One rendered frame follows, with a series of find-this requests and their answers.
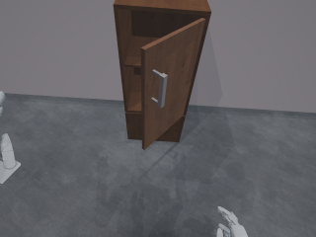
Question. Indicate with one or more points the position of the cupboard door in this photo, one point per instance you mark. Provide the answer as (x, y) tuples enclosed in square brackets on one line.
[(175, 55)]

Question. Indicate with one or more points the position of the handle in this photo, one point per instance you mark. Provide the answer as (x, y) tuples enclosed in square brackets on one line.
[(161, 89)]

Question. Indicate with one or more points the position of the left robot hand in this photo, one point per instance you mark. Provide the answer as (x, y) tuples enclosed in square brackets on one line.
[(9, 165)]

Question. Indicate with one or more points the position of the right robot hand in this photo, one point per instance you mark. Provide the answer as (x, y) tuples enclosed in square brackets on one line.
[(236, 230)]

